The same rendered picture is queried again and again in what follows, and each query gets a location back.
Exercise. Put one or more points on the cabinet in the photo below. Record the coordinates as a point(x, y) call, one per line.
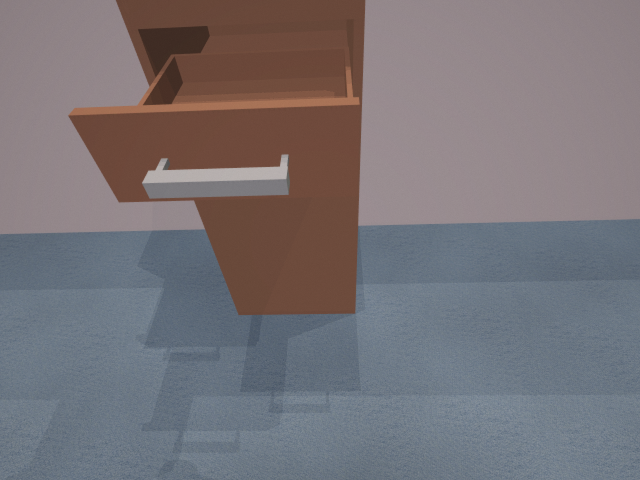
point(278, 256)

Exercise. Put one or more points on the drawer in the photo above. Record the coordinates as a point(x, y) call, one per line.
point(235, 110)

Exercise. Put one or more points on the handle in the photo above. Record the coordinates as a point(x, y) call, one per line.
point(222, 182)

